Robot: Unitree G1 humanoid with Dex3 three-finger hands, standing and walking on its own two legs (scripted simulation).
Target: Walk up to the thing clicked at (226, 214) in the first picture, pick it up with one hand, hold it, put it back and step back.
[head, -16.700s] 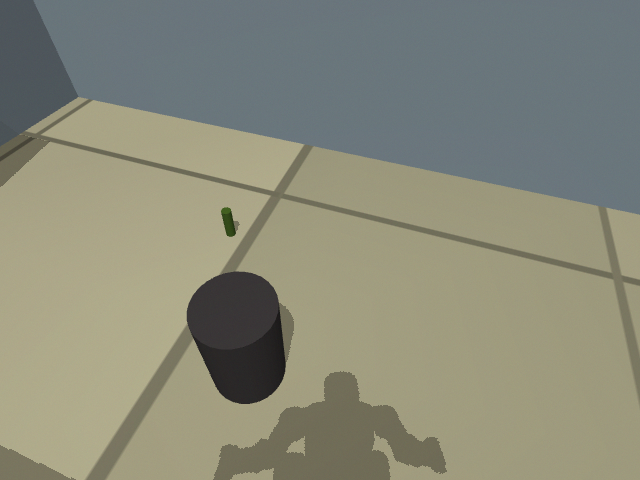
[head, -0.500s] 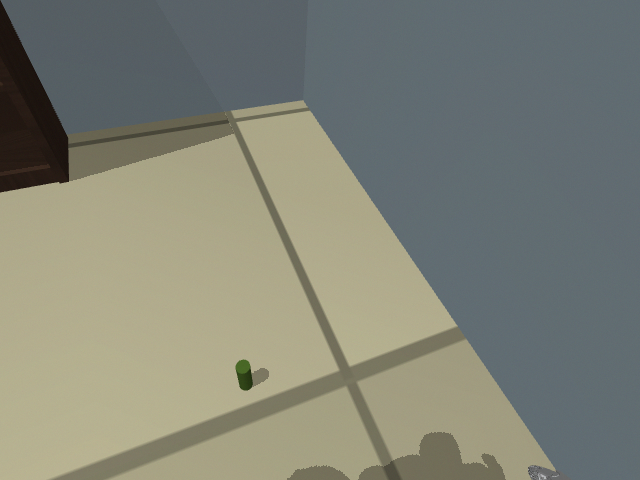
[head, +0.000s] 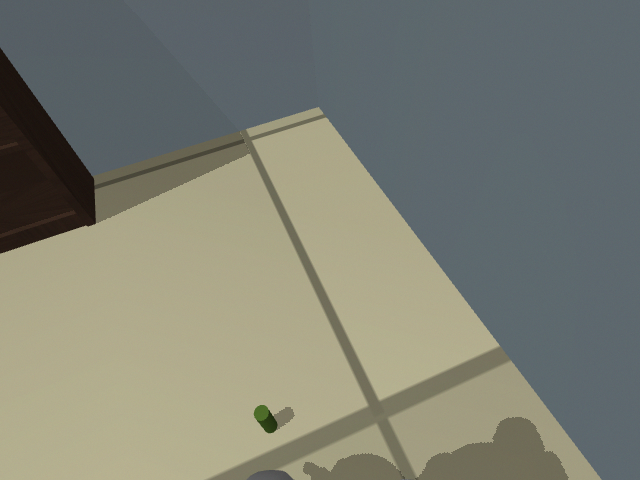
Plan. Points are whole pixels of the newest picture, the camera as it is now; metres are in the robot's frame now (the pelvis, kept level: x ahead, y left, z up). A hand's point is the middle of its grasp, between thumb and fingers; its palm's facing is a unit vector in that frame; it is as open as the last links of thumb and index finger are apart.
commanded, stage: walk up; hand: left
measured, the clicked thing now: (266, 419) +0.38 +0.23 -0.70
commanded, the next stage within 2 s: stand in 1.76 s
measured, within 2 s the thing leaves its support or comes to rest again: neither
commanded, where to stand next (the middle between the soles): +0.08 +0.04 m, yaw +1 degrees
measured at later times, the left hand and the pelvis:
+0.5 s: hand out of the picture +0.08 +0.28 -0.16, palm faces +0.01 -0.95 -0.32, open 7.4 cm; pelvis +0.02 +0.03 +0.00, yaw +2 degrees
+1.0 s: hand out of the picture +0.12 +0.28 -0.14, palm faces +0.01 -0.94 -0.35, open 7.4 cm; pelvis +0.05 +0.03 +0.01, yaw +1 degrees
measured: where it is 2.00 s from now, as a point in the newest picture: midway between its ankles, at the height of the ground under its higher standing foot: outside the picture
